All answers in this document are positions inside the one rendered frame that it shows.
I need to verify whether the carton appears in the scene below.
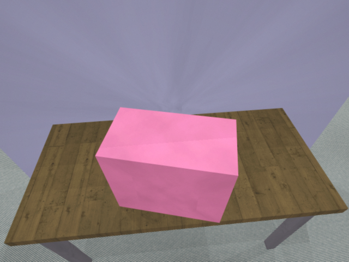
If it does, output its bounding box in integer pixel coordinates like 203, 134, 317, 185
95, 107, 238, 223

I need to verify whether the table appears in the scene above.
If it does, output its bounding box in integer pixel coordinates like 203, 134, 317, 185
4, 108, 348, 262

